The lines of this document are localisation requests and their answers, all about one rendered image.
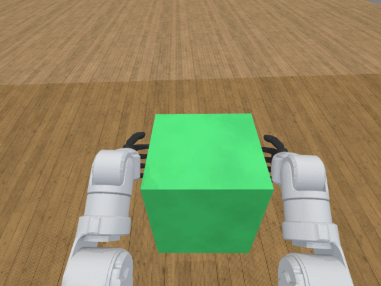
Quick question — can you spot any left robot hand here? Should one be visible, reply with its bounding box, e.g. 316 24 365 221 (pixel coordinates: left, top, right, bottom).
123 132 149 178

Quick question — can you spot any carton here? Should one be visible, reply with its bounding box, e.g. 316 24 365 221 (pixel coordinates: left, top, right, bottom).
140 114 274 253

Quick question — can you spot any right robot hand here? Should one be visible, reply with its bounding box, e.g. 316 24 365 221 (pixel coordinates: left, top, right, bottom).
261 135 288 182

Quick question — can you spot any left robot forearm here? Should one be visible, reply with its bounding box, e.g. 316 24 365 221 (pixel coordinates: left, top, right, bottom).
62 148 140 286

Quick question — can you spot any robot right upper arm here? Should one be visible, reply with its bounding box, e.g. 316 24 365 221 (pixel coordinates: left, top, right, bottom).
278 253 352 286

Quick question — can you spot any robot left upper arm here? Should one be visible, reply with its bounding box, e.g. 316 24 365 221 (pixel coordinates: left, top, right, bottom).
63 247 133 286

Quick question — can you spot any right robot forearm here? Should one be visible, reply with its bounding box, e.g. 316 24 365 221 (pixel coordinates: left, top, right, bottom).
271 152 354 286

